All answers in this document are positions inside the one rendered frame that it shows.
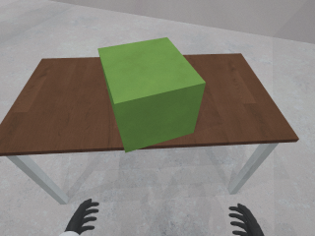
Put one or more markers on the table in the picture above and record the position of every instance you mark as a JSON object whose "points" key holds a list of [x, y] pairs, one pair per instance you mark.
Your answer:
{"points": [[65, 108]]}

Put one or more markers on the carton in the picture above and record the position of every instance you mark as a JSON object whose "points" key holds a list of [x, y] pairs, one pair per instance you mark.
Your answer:
{"points": [[154, 92]]}

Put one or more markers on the robot left hand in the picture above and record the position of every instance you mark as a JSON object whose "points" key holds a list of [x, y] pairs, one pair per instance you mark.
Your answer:
{"points": [[78, 219]]}

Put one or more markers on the robot right hand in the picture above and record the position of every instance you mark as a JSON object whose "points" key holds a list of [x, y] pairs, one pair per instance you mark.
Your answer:
{"points": [[250, 224]]}

